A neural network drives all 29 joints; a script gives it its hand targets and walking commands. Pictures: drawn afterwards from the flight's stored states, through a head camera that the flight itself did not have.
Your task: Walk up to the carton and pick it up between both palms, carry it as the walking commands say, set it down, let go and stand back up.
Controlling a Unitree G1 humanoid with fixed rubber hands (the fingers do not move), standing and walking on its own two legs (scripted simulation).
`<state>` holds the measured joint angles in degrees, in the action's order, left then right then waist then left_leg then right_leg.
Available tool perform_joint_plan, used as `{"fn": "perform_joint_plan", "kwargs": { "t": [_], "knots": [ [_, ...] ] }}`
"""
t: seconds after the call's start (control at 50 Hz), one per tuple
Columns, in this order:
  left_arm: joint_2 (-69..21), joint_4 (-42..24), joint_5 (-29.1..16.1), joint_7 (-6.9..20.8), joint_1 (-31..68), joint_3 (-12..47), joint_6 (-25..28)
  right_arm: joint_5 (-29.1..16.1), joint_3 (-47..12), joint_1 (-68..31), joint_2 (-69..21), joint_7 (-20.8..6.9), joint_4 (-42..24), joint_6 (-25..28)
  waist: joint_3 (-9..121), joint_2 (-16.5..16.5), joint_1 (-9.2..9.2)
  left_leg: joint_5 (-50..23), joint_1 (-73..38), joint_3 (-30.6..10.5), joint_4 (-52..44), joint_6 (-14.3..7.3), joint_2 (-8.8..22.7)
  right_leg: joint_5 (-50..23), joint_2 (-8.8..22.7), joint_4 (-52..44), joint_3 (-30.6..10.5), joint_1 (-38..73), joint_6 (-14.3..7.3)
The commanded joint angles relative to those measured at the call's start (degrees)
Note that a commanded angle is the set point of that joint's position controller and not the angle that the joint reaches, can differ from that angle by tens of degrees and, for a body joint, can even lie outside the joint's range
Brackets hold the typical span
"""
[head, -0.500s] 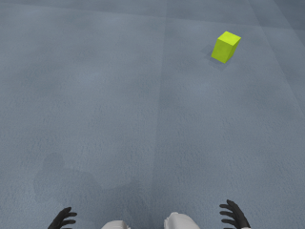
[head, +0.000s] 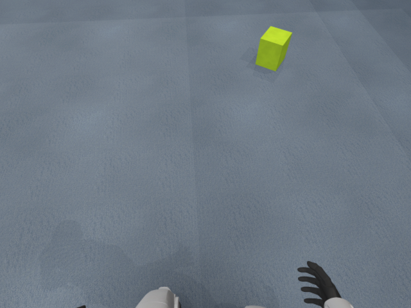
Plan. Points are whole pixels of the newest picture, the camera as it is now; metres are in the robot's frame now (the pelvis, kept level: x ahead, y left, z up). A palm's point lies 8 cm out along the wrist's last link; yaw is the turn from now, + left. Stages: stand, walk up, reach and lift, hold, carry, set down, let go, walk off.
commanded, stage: walk up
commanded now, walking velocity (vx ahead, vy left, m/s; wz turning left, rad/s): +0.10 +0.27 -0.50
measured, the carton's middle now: (273, 48) +1.82 -0.45 -0.65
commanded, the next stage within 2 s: none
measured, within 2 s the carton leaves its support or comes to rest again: neither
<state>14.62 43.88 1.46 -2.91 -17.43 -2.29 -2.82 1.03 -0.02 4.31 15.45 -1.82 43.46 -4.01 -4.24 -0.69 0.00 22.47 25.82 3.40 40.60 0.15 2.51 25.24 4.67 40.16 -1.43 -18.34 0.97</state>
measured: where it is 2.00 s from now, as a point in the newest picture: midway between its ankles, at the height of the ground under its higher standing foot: (234, 170)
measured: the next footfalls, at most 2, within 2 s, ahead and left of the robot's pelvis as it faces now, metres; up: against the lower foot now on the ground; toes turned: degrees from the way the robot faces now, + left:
right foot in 0.28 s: +0.10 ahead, -0.11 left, +0.00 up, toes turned -14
left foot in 0.64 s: +0.28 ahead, +0.15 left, +0.00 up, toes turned -8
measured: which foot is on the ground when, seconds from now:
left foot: down 0.00-0.28, up 0.30-0.62, down 0.64-1.00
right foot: down 0.00-0.00, up 0.02-0.26, down 0.28-0.62, up 0.64-0.96, down 0.98-1.00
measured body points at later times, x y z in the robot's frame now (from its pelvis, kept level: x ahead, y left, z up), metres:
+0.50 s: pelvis +0.12 +0.02 +0.00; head +0.16 -0.03 +0.45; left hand +0.25 +0.27 -0.11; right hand +0.19 -0.25 -0.14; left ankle +0.16 +0.14 -0.65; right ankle +0.06 -0.10 -0.72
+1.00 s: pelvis +0.31 +0.00 -0.01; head +0.31 -0.02 +0.44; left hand +0.49 +0.23 -0.12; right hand +0.22 -0.23 -0.15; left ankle +0.25 +0.16 -0.71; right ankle +0.28 -0.12 -0.72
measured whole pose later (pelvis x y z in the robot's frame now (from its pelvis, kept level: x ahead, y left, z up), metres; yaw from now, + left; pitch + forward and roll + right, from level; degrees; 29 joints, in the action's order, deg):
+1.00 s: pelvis +0.31 +0.00 -0.01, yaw -20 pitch -1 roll +2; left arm 14.7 44.4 1.7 2.8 -16.6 -2.7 0.1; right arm 1.0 0.0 27.4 15.1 -1.6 46.2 -1.7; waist -0.6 -0.5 0.2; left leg 29.9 5.4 11.4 38.9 1.8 4.4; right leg 22.1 3.4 45.0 -0.9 -20.9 1.2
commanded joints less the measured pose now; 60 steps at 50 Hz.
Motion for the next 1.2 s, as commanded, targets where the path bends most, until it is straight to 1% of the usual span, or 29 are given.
{"fn": "perform_joint_plan", "kwargs": {
  "t": [0.0,0.02,0.06,0.12,0.18,0.22,0.24,0.26,0.28,0.32,0.46,0.48,0.54,0.58,0.6,0.62,0.64,0.66,0.72,0.88,0.92,0.94,0.96,0.98,1.0,1.02,1.06,1.08,1.18],
  "knots": [
    [4.2,-4.1,0.1,-0.6,-2.2,-2.6,2.5,1.2,4.9,19.3,14.5,1.5,-1.7,2.4,20.3,-16.9,-6.89,-21.5,-42.6,-20.5,-21.6,-6.1,26.8,15.3,-6.0,25.8,3.1,-26.7,-1.7],
    [4.9,-4.0,0.6,-0.2,0.5,-2.6,2.1,1.4,4.8,16.5,13.8,1.2,-2.7,2.0,17.2,-14.0,-6.1,-16.4,-37.5,-19.5,-22.2,-9.3,27.1,17.0,-3.7,32.1,2.9,-28.7,-1.7],
    [6.5,-3.9,-0.1,1.1,3.8,-3.8,0.8,0.9,4.0,12.2,8.5,1.4,-3.1,1.5,8.6,-7.0,-4.98,-11.0,-27.3,-11.1,-20.8,-10.3,21.6,10.5,-0.6,32.8,2.9,-25.8,-1.5],
    [5.0,-4.0,-0.8,2.4,3.3,-3.2,-0.1,1.2,3.7,9.4,6.4,2.7,-2.6,1.2,2.6,-13.0,-3.65,-21.7,-24.3,-2.4,-18.8,-8.9,17.4,7.9,-1.0,25.6,5.0,-21.9,-0.1],
    [3.8,-5.5,-1.2,2.8,3.7,-2.4,-0.1,1.2,4.1,8.0,7.1,2.3,-1.2,0.7,-0.1,-13.8,-1.13,-25.2,-17.6,1.6,-16.6,-7.3,16.0,9.5,-1.7,9.3,8.2,-10.9,0.0],
    [3.9,-2.4,0.1,2.2,-3.3,-2.4,1.1,1.0,5.1,7.4,8.2,2.2,-1.5,0.0,5.8,-9.2,3.73,-26.5,-14.9,5.7,-3.9,-5.4,13.1,-3.2,-3.2,-6.0,10.6,3.1,-2.1],
    [7.5,0.0,0.0,1.6,-11.4,-3.6,1.8,0.2,5.1,5.9,7.1,1.7,-1.9,0.2,8.6,-1.1,7.59,-25.9,-7.8,9.0,12.4,-2.8,8.6,-11.2,2.0,-12.0,0.5,13.2,-4.1],
    [16.9,-0.4,0.1,0.7,-16.0,-5.4,2.3,-0.3,3.1,6.1,1.6,1.1,-5.4,0.5,8.4,21.0,8.56,10.1,14.5,7.6,28.3,1.4,-3.8,-36.5,20.4,-16.0,-30.7,21.2,-8.9],
    [18.5,1.6,-0.9,0.2,-20.1,-5.1,2.2,-0.3,3.3,4.1,2.3,1.1,-6.0,0.0,10.1,21.1,8.0,14.2,17.3,-0.9,31.8,0.9,-3.0,-52.8,23.9,-16.5,-39.2,22.7,-12.5],
    [12.6,0.8,-0.9,-0.4,-14.4,-3.4,2.4,0.4,4.0,0.8,2.5,0.5,-7.0,-0.6,3.2,12.8,6.58,9.9,16.9,-3.0,34.0,1.1,-1.2,-53.6,19.4,-15.1,-30.6,16.9,-14.3],
    [12.6,0.9,0.2,-0.9,-10.3,-4.6,3.0,0.2,3.0,-0.2,2.7,-0.1,-7.4,0.4,6.9,15.0,5.58,1.6,10.4,-3.1,15.1,1.5,0.2,-44.4,15.5,-16.6,-23.3,14.5,-12.7],
    [12.8,0.6,-0.2,-0.8,-8.4,-4.9,2.5,-0.4,2.8,-0.6,2.7,-0.6,-7.1,0.5,6.2,18.2,4.8,1.1,7.6,-3.8,10.5,1.8,0.1,-43.4,14.6,-16.7,-22.6,13.0,-12.1],
    [12.2,-0.3,-0.6,-0.5,-3.4,-5.0,2.1,-0.8,2.0,4.5,1.9,-0.2,-4.2,1.2,6.8,16.2,0.2,-5.4,-8.0,-1.0,-3.8,0.8,-0.9,-36.1,10.5,-14.4,-16.8,3.3,-8.6],
    [9.1,-1.2,-0.8,-0.3,0.8,-4.0,2.6,0.1,3.2,16.1,5.5,0.4,1.0,2.2,13.2,5.4,-6.06,-14.5,-31.3,-1.6,-15.4,-0.2,1.3,-19.7,2.7,-1.0,-9.1,-8.5,-4.9],
    [4.9,-1.4,-0.6,0.5,0.3,-2.3,3.2,1.6,4.6,22.9,10.9,0.9,2.6,3.1,19.0,-14.2,-8.55,-0.7,-40.7,-18.6,-24.6,-4.0,17.3,8.5,-4.4,16.2,-1.7,-21.1,-3.1],
    [4.6,-2.9,0.5,1.6,1.6,-2.2,2.5,1.7,5.1,24.1,14.6,0.2,1.7,3.1,19.5,-17.3,-8.16,30.5,-38.4,-30.1,-34.2,-3.0,24.2,16.3,-6.4,28.7,4.5,-23.8,-2.8],
    [4.6,-4.0,0.7,2.6,3.8,-2.0,2.6,1.4,5.1,18.1,15.4,0.0,0.4,3.3,12.9,-18.3,-6.32,37.8,-32.7,-33.4,-35.5,-2.7,24.6,13.2,-5.0,35.1,0.8,-28.2,-2.0],
    [5.6,-4.9,0.8,3.6,5.4,-2.6,2.6,0.9,5.4,17.4,13.4,0.6,1.3,3.7,9.3,-13.5,-5.02,34.2,-31.0,-30.1,-34.4,-4.7,22.8,7.4,-2.0,34.4,-1.3,-28.4,-2.4],
    [5.3,-2.4,0.2,5.6,6.3,-2.5,2.7,1.1,4.8,13.9,8.4,1.1,1.2,4.9,-0.2,-13.3,-3.17,19.1,-18.7,-15.4,-31.1,-5.0,16.8,0.7,1.1,32.8,1.8,-22.5,-1.9],
    [2.8,-4.2,-0.3,6.4,10.7,-1.1,3.8,1.4,5.5,16.3,8.1,0.7,0.9,5.3,-5.5,-12.0,-2.29,9.5,-12.3,-8.7,-29.9,-8.4,15.3,3.6,-1.3,4.0,7.2,-7.2,0.1],
    [3.2,-1.6,0.3,5.6,4.8,-0.7,4.6,1.5,5.7,15.5,9.8,0.8,0.5,5.0,-1.5,-9.9,1.06,0.5,-9.7,-4.4,-20.7,-7.1,13.3,-1.9,-4.1,-5.6,12.0,4.6,-0.1],
    [4.8,0.8,0.7,4.9,-4.3,-1.7,5.4,1.1,5.3,13.1,9.3,0.2,-0.1,5.1,2.0,-6.4,6.1,-12.0,-3.6,-0.5,-7.5,-5.0,10.5,-7.4,-2.9,-9.2,9.7,15.4,-1.4],
    [12.7,3.4,0.8,3.9,-14.3,-4.1,5.9,-0.4,4.0,11.1,5.1,-0.6,-3.2,5.9,6.7,15.9,10.5,-13.9,8.3,6.5,18.9,-0.9,2.0,3.1,11.3,-19.2,-13.5,24.5,-5.6],
    [20.7,5.4,0.2,3.3,-21.2,-4.9,6.2,-1.1,3.1,10.4,3.8,-0.6,-5.5,6.2,9.1,24.1,9.9,11.5,18.2,0.3,29.9,-0.3,-4.3,-4.1,24.5,-27.1,-40.3,29.6,-8.7],
    [18.2,5.9,-0.2,2.9,-20.5,-4.1,6.1,-0.7,4.0,5.9,5.3,-0.8,-6.3,6.3,6.9,18.4,9.15,8.9,18.8,-4.6,33.8,-1.5,-2.3,-7.7,22.2,-27.2,-40.0,27.9,-13.4],
    [15.7,5.1,-0.2,2.4,-18.5,-3.1,6.8,-0.7,4.0,4.3,4.7,-0.8,-6.1,6.4,3.3,13.5,8.2,6.5,22.0,-4.3,37.4,-1.2,-1.6,-23.0,20.7,-21.6,-34.8,26.2,-13.9],
    [12.0,4.0,0.2,1.9,-15.2,-2.7,7.2,0.1,3.6,5.4,4.1,-0.9,-6.1,6.1,3.4,10.5,7.27,3.1,23.9,-3.0,33.5,-0.5,0.4,-39.1,15.9,-18.1,-23.7,28.4,-9.7],
    [10.7,4.6,0.1,1.9,-14.3,-2.7,7.2,0.1,3.3,4.5,3.1,-1.0,-6.0,5.8,3.6,9.0,6.88,2.7,22.5,-3.0,31.0,-0.5,1.2,-36.5,15.4,-19.4,-21.8,27.2,-9.2],
    [9.8,4.1,-0.1,2.1,-12.3,-3.1,7.0,-0.2,1.4,-1.7,0.8,-2.7,-4.2,5.6,2.3,18.1,7.32,-2.1,15.6,0.3,8.9,0.8,0.7,-35.4,11.3,-20.9,-11.9,23.0,-7.0]
  ]
}}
